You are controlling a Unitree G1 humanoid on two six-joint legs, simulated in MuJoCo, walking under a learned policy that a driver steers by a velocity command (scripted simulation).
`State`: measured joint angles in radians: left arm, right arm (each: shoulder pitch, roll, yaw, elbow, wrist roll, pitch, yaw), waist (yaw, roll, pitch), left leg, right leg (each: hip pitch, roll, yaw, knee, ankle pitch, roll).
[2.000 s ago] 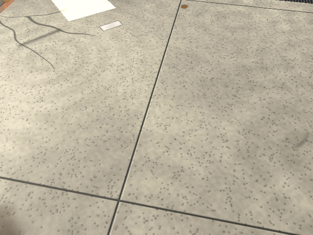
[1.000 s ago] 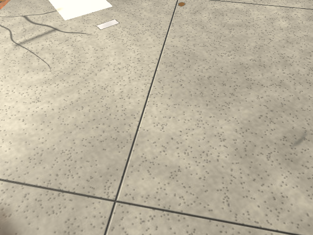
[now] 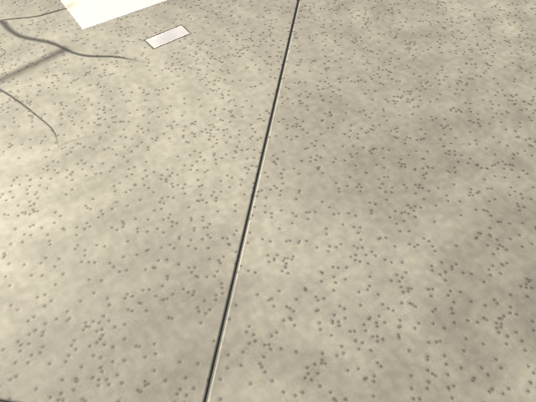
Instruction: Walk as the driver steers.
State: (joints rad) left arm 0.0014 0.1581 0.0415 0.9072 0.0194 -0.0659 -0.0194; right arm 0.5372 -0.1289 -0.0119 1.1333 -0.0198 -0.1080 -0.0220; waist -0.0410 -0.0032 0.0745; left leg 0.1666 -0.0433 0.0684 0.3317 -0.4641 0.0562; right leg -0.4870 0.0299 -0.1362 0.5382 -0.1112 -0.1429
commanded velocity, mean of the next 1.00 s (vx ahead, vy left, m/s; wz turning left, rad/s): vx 0.50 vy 0.00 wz -0.25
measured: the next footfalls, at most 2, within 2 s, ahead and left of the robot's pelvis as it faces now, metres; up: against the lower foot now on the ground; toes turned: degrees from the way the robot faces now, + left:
left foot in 0.56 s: +0.50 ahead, +0.09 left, +0.00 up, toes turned -1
right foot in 1.12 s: +0.72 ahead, -0.15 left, +0.00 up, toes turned -28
